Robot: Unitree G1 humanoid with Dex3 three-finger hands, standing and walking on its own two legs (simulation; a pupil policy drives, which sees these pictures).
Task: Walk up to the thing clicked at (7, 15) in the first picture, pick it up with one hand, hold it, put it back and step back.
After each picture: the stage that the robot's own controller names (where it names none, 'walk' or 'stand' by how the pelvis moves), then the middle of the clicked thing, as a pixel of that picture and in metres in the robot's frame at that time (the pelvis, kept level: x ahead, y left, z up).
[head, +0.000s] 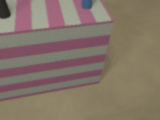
stand; out of the picture +0.87 +0.45 +0.06
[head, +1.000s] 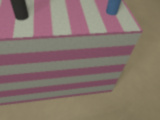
walk; out of the picture +0.78 +0.28 +0.08
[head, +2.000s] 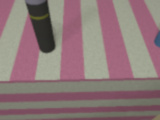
stand; (42, 24) +0.53 +0.15 +0.09
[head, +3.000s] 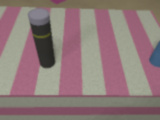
stand; (43, 42) +0.50 +0.16 +0.06
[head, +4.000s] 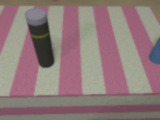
stand; (42, 41) +0.50 +0.15 +0.05
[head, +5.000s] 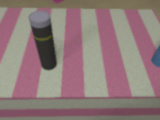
stand; (45, 44) +0.49 +0.15 +0.05
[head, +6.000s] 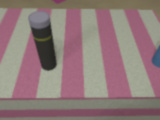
stand; (44, 44) +0.49 +0.15 +0.05
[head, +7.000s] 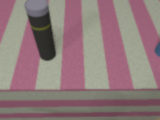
rise first; (43, 33) +0.50 +0.15 +0.06
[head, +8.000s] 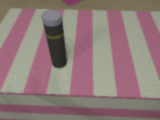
rise first; (56, 42) +0.50 +0.13 +0.06
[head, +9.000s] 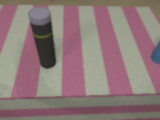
go down; (44, 41) +0.50 +0.13 +0.06
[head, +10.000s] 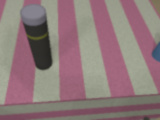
go down; (39, 42) +0.47 +0.12 +0.07
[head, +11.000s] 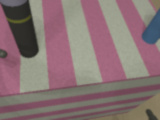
close in; (22, 26) +0.49 +0.14 +0.09
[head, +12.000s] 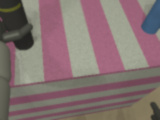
close; (14, 17) +0.51 +0.15 +0.11
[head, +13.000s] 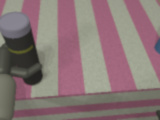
lift; (25, 55) +0.39 +0.16 +0.11
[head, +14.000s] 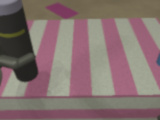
lift; (17, 43) +0.33 +0.17 +0.24
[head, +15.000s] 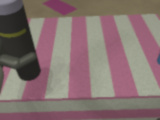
hold; (19, 43) +0.33 +0.16 +0.24
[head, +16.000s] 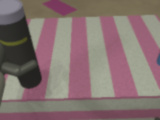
hold; (20, 51) +0.32 +0.16 +0.21
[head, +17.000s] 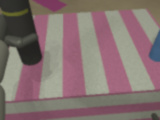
crouch; (21, 26) +0.41 +0.15 +0.23
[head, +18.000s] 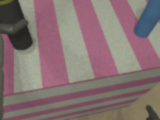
lower; (10, 13) +0.52 +0.14 +0.13
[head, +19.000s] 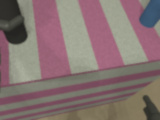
lower; (5, 6) +0.53 +0.14 +0.12
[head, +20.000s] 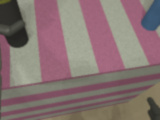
lower; (6, 11) +0.52 +0.15 +0.12
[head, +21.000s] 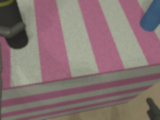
lower; (7, 13) +0.51 +0.15 +0.12
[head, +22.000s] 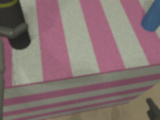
loosen; (10, 13) +0.51 +0.14 +0.12
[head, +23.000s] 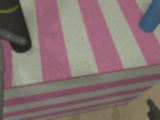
withdraw; (11, 18) +0.50 +0.14 +0.11
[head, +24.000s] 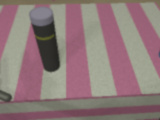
sink last; (47, 43) +0.47 +0.12 +0.08
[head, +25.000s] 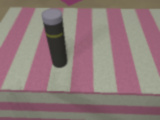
stand; (56, 41) +0.50 +0.13 +0.07
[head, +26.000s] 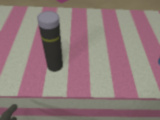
stand; (52, 45) +0.48 +0.13 +0.06
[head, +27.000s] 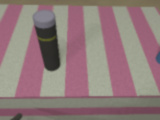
stand; (48, 44) +0.47 +0.13 +0.06
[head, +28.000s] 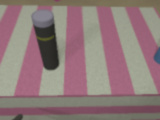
stand; (47, 43) +0.48 +0.14 +0.06
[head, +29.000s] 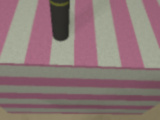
walk; (60, 11) +0.57 +0.07 +0.09
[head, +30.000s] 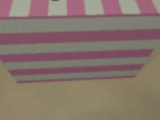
walk; out of the picture +0.85 +0.15 +0.09
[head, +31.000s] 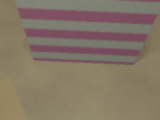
stand; out of the picture +1.21 +0.06 +0.08
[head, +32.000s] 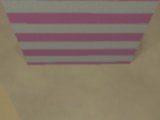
stand; out of the picture +1.14 +0.11 +0.07
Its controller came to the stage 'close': yes
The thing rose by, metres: 0.20
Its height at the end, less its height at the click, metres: +0.00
